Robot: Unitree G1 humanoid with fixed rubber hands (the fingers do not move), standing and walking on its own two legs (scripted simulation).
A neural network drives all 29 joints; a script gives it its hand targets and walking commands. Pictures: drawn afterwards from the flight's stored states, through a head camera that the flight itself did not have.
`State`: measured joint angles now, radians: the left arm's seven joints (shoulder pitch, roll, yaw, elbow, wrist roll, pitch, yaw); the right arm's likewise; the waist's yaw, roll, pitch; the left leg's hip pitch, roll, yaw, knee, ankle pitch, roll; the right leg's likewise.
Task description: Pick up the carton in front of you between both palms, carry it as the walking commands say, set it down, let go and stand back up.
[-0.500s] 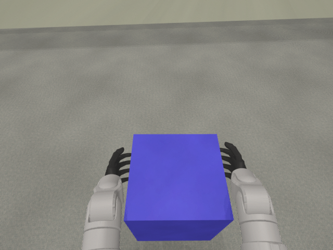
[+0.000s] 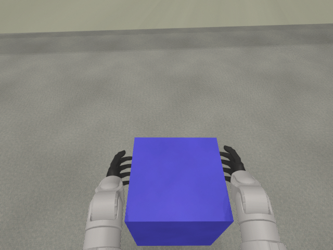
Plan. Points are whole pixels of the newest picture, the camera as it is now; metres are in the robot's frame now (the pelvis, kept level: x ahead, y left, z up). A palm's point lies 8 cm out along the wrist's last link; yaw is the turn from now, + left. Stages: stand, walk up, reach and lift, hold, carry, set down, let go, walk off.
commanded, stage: hold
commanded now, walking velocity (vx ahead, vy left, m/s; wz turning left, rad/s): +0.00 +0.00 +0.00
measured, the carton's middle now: (174, 194) +0.27 +0.00 -0.05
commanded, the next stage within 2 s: set down in 0.54 s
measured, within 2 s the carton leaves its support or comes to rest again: neither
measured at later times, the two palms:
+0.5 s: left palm (108, 183) +0.26 +0.16 +0.04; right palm (236, 179) +0.26 -0.14 +0.05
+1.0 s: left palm (121, 182) +0.32 +0.15 -0.06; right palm (224, 179) +0.31 -0.14 -0.05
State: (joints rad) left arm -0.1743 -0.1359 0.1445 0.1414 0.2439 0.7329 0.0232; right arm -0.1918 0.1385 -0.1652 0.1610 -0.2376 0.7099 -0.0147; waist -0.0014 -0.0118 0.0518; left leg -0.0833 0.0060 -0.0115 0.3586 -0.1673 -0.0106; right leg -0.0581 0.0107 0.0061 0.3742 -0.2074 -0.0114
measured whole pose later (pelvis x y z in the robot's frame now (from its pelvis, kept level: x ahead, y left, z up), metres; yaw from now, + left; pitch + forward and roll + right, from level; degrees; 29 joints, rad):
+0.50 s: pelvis -0.03 +0.02 +0.00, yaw -1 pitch -9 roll +0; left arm -0.29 -0.16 0.25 0.30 0.32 0.74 -0.01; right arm -0.31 0.17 -0.28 0.33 -0.32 0.71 0.02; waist 0.00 -0.01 0.02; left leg -0.08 -0.03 -0.03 0.42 -0.17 0.01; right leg -0.06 0.02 0.07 0.43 -0.20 0.00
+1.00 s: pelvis -0.01 +0.01 -0.02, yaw -1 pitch +8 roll +0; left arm -0.45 -0.17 0.42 0.53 0.40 0.36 -0.04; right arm -0.45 0.22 -0.46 0.51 -0.40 0.35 0.01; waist 0.00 -0.02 0.05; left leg -0.51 -0.03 -0.06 0.63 -0.25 0.00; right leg -0.49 0.04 0.07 0.64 -0.28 0.00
